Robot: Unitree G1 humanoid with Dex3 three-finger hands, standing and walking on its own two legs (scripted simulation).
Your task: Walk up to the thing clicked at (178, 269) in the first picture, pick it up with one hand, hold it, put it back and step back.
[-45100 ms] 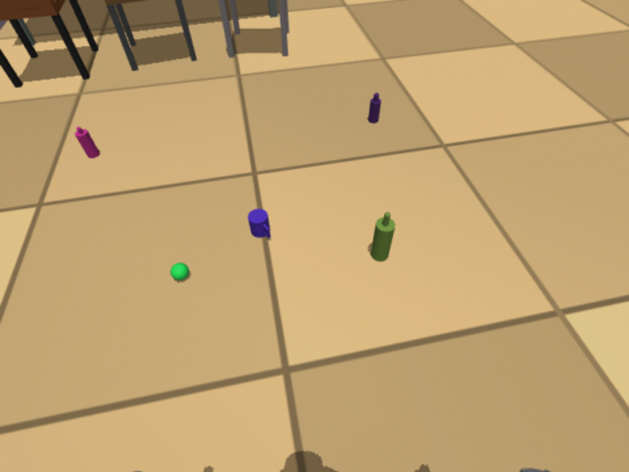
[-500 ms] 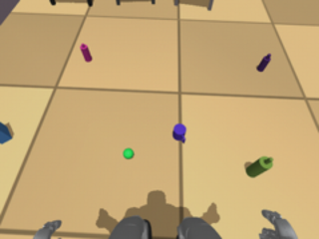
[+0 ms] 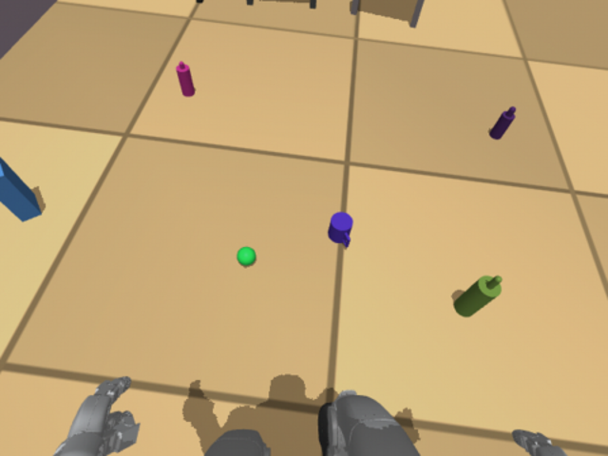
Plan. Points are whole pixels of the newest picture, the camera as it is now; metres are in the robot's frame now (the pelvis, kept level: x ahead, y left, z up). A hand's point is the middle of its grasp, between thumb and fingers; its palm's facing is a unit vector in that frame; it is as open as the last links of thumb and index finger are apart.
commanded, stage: step back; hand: left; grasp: from above
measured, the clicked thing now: (246, 256) +0.73 +0.18 -0.72
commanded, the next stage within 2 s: stand in 1.96 s
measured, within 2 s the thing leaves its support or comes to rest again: neither
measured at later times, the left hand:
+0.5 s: hand out of the picture -0.08 +0.20 -0.13, palm faces -0.03 -0.91 -0.40, open 7.3 cm
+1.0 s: hand out of the picture -0.25 +0.19 -0.15, palm faces +0.00 -0.93 -0.36, open 7.3 cm
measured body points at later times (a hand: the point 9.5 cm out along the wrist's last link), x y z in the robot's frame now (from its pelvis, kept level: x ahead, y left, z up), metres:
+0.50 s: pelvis -0.17 -0.06 +0.01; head -0.13 -0.08 +0.45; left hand -0.08 +0.25 -0.10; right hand -0.06 -0.38 -0.12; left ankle -0.13 +0.09 -0.65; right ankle -0.14 -0.18 -0.72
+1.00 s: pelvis -0.33 -0.08 +0.00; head -0.29 -0.06 +0.45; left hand -0.25 +0.24 -0.12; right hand -0.21 -0.39 -0.10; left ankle -0.27 +0.05 -0.72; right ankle -0.38 -0.22 -0.70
